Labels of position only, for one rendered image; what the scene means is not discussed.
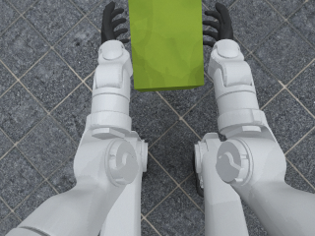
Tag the left robot forearm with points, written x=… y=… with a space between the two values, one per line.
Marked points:
x=109 y=118

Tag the right robot hand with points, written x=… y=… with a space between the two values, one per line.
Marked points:
x=224 y=26

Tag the robot right thigh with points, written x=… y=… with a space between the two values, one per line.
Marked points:
x=224 y=215

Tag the right robot upper arm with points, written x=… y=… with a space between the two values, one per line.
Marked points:
x=255 y=169

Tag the carton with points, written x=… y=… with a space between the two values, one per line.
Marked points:
x=166 y=44

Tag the left robot hand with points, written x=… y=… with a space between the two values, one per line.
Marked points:
x=107 y=25

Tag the right robot forearm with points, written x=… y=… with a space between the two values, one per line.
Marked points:
x=239 y=113

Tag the left robot shin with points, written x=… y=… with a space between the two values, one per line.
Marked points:
x=134 y=134

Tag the left robot upper arm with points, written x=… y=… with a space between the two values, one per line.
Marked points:
x=102 y=170

